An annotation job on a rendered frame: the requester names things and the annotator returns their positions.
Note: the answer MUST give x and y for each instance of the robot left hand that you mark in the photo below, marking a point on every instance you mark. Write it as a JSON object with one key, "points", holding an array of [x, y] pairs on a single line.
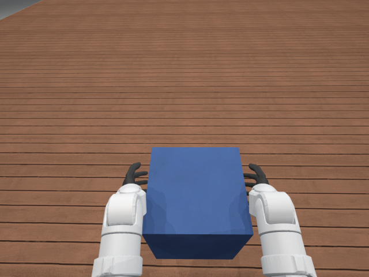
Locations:
{"points": [[131, 175]]}

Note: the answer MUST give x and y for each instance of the carton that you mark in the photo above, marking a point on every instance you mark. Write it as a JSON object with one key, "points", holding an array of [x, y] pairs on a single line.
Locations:
{"points": [[196, 203]]}

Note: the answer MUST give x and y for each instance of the robot left forearm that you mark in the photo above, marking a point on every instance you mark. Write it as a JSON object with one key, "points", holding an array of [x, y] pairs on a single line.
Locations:
{"points": [[119, 254]]}

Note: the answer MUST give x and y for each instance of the robot right forearm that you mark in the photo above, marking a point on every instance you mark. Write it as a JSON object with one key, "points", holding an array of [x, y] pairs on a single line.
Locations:
{"points": [[283, 250]]}

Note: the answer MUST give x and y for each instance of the robot right hand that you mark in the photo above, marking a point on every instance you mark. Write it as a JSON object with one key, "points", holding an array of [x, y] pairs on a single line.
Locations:
{"points": [[260, 177]]}

